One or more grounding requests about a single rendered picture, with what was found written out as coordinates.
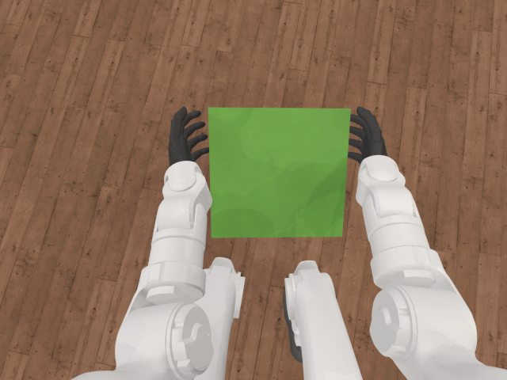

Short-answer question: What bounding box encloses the robot right forearm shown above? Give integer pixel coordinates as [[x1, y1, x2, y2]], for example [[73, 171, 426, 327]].
[[356, 155, 477, 350]]

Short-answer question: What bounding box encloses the robot right hand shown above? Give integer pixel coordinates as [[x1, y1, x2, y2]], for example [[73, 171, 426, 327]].
[[348, 106, 387, 164]]

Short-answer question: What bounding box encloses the robot right foot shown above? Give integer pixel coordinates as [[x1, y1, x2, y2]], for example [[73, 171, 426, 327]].
[[283, 288, 303, 363]]

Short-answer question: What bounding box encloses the robot left hand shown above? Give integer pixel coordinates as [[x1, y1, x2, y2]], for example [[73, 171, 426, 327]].
[[169, 107, 209, 166]]

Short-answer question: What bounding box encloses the robot left forearm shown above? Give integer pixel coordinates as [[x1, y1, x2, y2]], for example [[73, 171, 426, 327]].
[[115, 161, 212, 358]]

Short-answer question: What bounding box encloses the robot left upper arm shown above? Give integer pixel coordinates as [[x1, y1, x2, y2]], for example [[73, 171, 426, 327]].
[[71, 301, 214, 380]]

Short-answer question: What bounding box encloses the carton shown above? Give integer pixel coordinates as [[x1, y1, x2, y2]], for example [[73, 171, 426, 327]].
[[208, 108, 351, 238]]

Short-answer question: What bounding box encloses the robot right upper arm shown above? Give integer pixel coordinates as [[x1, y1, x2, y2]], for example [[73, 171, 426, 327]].
[[369, 285, 507, 380]]

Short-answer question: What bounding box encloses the left robot thigh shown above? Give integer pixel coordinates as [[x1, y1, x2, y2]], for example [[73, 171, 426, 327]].
[[193, 265, 245, 380]]

